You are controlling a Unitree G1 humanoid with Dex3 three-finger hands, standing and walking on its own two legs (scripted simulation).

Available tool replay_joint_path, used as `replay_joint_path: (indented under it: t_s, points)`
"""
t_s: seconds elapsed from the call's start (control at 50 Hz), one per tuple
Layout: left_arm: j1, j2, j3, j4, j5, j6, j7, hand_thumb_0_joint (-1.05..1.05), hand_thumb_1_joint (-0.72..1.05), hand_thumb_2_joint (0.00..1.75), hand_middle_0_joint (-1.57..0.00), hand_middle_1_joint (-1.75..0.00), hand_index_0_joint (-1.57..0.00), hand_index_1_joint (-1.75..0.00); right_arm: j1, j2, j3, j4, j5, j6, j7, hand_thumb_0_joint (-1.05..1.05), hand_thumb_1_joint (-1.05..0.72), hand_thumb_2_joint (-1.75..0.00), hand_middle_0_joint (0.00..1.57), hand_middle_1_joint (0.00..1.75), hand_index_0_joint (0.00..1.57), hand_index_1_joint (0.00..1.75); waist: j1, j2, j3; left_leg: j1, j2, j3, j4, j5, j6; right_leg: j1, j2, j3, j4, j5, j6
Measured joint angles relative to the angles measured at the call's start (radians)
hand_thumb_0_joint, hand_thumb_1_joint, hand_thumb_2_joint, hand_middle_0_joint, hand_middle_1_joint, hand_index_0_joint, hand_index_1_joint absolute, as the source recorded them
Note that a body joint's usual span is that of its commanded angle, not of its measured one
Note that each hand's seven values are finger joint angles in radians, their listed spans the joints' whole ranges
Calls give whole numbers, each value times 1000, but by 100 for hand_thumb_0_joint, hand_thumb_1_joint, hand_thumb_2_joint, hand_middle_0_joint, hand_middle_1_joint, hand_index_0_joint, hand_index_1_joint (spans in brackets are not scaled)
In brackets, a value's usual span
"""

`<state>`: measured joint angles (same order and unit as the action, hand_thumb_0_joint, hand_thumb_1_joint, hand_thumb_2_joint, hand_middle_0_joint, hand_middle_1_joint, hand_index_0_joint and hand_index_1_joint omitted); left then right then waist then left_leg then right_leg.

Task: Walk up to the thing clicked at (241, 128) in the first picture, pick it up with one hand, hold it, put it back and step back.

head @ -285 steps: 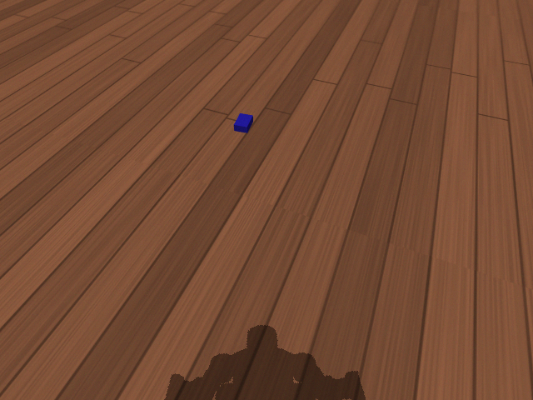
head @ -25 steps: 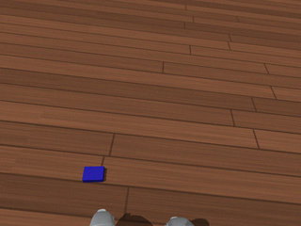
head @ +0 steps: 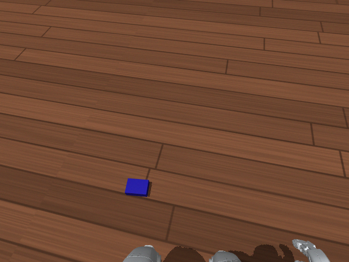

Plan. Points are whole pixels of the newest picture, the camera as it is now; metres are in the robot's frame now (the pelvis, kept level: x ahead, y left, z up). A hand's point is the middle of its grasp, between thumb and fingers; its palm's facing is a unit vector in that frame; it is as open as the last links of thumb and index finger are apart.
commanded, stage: walk up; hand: left
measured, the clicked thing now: (137, 187) +0.51 +0.27 -0.72
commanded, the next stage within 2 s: stand in 1.44 s
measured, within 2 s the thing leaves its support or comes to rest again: neither
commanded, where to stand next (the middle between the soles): +0.12 +0.04 m, yaw -1 degrees
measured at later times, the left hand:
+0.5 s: hand out of the picture +0.10 +0.30 -0.14, palm faces -0.05 -0.92 -0.38, open 7.4 cm
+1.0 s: hand out of the picture +0.11 +0.29 -0.12, palm faces -0.07 -0.93 -0.37, open 7.4 cm
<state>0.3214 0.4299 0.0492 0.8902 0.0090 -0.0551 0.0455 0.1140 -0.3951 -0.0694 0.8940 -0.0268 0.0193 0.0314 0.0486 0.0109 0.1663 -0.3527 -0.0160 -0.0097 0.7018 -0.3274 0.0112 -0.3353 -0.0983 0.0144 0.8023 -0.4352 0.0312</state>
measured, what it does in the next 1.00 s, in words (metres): stands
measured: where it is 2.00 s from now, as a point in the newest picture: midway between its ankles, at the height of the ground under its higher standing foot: outside the picture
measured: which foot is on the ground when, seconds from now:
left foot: down 0.00-1.00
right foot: down 0.00-1.00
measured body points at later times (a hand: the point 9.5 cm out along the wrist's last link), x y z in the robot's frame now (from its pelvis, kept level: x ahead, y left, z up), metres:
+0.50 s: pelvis +0.01 +0.04 +0.02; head +0.04 +0.04 +0.46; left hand +0.11 +0.35 -0.11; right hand +0.08 -0.28 -0.11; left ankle +0.02 +0.14 -0.71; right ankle +0.03 -0.12 -0.71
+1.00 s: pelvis +0.01 +0.03 +0.03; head +0.02 +0.03 +0.48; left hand +0.11 +0.33 -0.09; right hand +0.11 -0.28 -0.09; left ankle +0.02 +0.14 -0.71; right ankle +0.03 -0.12 -0.71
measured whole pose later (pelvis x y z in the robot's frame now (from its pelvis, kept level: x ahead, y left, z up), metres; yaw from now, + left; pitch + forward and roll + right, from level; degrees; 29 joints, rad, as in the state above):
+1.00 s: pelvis +0.01 +0.03 +0.03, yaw -2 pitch -3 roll +0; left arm 0.07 0.36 -0.01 1.14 0.01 -0.03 0.00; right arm 0.03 -0.36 -0.03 1.13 -0.01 0.01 0.03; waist 0.00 0.01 0.07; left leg -0.14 0.00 0.03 0.39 -0.20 0.01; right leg -0.16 -0.04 0.05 0.38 -0.17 0.04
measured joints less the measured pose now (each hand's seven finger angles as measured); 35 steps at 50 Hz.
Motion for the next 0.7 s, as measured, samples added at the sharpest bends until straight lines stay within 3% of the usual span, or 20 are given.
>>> replay_joint_path:
  t_s: [0.02, 0.1, 0.18, 0.22, 0.28, 0.34, 0.42, 0.52, 0.7]
  points:
    - [-13, 2, -3, 6, -5, 8, 2, 1, 90, 90, -21, -31, -20, -30, -9, 6, 2, -5, -1, -7, 0, 1, -90, -90, 20, 30, 21, 30, 3, -14, 8, 2, -11, 10, 5, 0, -8, -19, -8, 18, 40, 10, -11]
    - [-59, -6, -20, 34, -11, 28, 4, 1, 90, 90, -21, -30, -20, -30, -15, 23, 17, -21, 11, -16, -1, 1, -90, -90, 20, 30, 21, 30, -13, 3, -6, -1, 9, -4, 32, -15, 3, -70, 41, 18, 153, -136, -40]
    - [-84, -5, -20, 44, -7, 6, -9, 1, 90, 90, -21, -30, -20, -30, -16, 32, 37, -8, 15, -2, -3, 1, -90, -89, 20, 30, 21, 30, -25, -2, -37, -7, 21, -8, 54, -29, -8, -20, 61, -29, -33, 13, -44]
    - [-101, -20, -18, 57, 6, -3, -11, 1, 90, 90, -21, -30, -20, -30, -18, 24, 39, 8, 22, 8, -6, 1, -90, -90, 20, 30, 21, 30, -29, 22, -40, -12, 38, -23, 88, -48, -16, 2, 82, -42, -71, 95, -29]
    - [-112, -35, -31, 69, 17, -7, -20, 1, 90, 90, -21, -30, -20, -30, -15, 20, 35, 46, 24, 19, -10, 1, -90, -90, 20, 30, 21, 30, -28, 17, -64, -14, 21, -24, 123, -133, 6, 2, 70, -36, -68, 82, -21]
    - [-135, -45, -42, 89, 16, 4, -27, 1, 90, 90, -21, -30, -20, -30, -4, 9, 27, 81, 23, -1, -9, 1, -90, -90, 20, 30, 21, 30, -38, 4, -73, 27, 12, 1, 34, -33, 8, 5, 45, -21, -72, 81, 0]
    - [-166, -44, -45, 115, 3, 18, -33, 1, 90, 90, -21, -30, -20, -30, 11, 15, 34, 122, 16, -15, -6, 1, -90, -90, 20, 30, 21, 30, -44, -8, -75, 49, 14, 16, -6, -24, 8, 24, 60, 8, -117, 76, -25]
    - [-199, -29, -48, 149, -8, 8, -35, 1, 90, 90, -21, -30, -20, -30, 4, 34, 49, 169, 20, -12, -8, 1, -90, -90, 20, 30, 21, 30, -48, -20, -64, 88, 22, 20, -75, 5, 4, 74, 67, 13, -219, 154, 13]
    - [-248, -37, -64, 206, -10, 20, -37, 1, 90, 90, -21, -30, -20, -30, -51, 42, 49, 207, 27, -10, -7, 1, -90, -90, 20, 30, 21, 30, -51, -13, -68, 155, 19, 34, -198, 66, 2, 129, 63, 25, -324, 208, 15]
